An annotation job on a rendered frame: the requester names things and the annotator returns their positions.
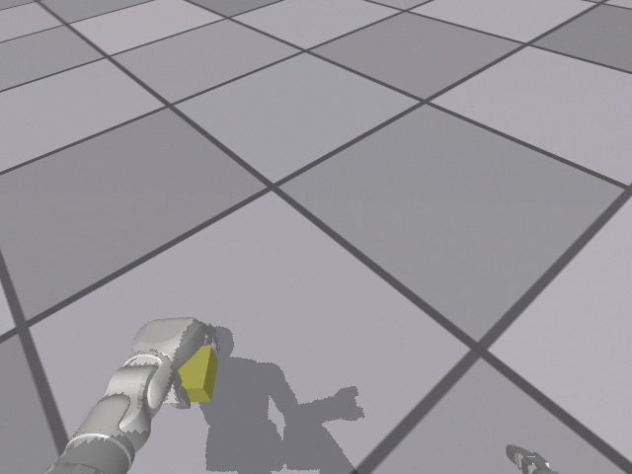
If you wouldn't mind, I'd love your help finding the left robot arm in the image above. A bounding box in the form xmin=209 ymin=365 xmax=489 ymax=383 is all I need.
xmin=43 ymin=351 xmax=176 ymax=474

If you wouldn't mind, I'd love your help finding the small box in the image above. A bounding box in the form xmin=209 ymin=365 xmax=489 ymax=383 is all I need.
xmin=178 ymin=347 xmax=218 ymax=402

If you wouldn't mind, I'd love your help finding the right robot hand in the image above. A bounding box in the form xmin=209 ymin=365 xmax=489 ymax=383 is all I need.
xmin=506 ymin=444 xmax=560 ymax=474

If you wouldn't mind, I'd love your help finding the left robot hand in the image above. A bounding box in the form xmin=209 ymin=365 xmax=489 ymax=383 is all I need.
xmin=131 ymin=318 xmax=220 ymax=409

